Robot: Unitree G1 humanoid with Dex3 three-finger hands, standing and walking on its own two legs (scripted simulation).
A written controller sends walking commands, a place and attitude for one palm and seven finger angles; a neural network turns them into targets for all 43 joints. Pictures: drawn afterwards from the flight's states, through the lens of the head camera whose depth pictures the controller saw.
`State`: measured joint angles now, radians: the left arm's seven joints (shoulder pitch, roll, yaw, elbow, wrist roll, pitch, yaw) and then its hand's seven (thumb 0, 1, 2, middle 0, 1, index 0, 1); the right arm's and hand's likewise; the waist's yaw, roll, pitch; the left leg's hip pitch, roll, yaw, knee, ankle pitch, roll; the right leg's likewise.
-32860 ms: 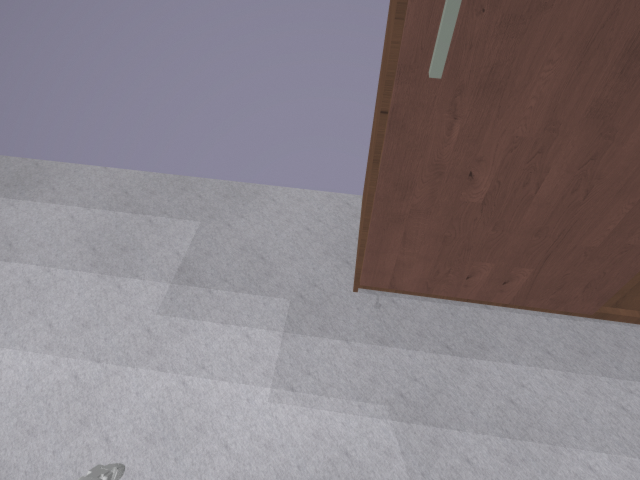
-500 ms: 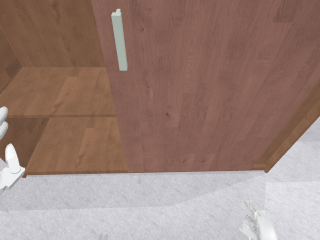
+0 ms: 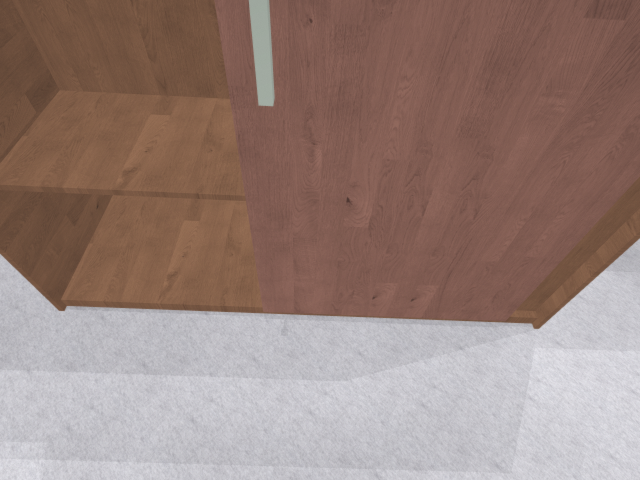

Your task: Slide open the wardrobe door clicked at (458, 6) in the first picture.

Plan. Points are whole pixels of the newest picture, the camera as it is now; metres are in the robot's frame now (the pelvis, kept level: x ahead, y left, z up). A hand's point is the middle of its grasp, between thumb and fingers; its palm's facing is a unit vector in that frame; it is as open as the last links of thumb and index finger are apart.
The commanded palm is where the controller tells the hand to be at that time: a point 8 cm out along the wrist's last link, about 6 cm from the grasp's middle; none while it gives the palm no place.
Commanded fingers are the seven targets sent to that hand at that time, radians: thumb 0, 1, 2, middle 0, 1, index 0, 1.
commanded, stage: let the arm hang, fingers relaxed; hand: left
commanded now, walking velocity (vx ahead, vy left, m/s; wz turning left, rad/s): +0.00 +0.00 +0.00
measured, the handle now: (264, 43) +0.66 +0.14 +0.20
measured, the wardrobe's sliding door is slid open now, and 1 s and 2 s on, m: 0.69 0.69 0.69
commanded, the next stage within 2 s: look to check the result in 0.60 s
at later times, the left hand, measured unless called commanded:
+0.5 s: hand out of the picture +0.04 +0.19 -0.17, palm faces +0.00 -0.98 -0.19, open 7.3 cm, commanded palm none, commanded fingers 0.00 0.90 0.90 -0.20 -0.30 -0.20 -0.30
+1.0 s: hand out of the picture +0.04 +0.20 -0.17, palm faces +0.00 -0.98 -0.22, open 7.3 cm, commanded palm none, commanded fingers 0.00 0.90 0.90 -0.20 -0.30 -0.20 -0.30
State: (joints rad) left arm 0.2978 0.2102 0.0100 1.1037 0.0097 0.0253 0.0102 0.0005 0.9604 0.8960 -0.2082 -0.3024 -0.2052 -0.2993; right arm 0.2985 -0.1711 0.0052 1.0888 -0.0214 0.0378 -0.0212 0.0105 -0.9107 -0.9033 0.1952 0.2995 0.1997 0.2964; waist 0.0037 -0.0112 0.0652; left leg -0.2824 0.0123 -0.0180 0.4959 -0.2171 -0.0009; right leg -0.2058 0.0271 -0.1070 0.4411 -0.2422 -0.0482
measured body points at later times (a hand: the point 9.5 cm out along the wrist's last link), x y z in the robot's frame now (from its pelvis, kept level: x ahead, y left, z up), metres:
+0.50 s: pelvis +0.01 +0.01 +0.00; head +0.03 +0.02 +0.45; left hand +0.04 +0.24 -0.16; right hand +0.02 -0.21 -0.15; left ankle +0.03 +0.12 -0.74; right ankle +0.00 -0.09 -0.74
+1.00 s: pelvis +0.03 +0.01 +0.01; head +0.05 +0.01 +0.46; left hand +0.05 +0.25 -0.15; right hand +0.05 -0.23 -0.15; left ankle +0.03 +0.12 -0.74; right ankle +0.00 -0.09 -0.74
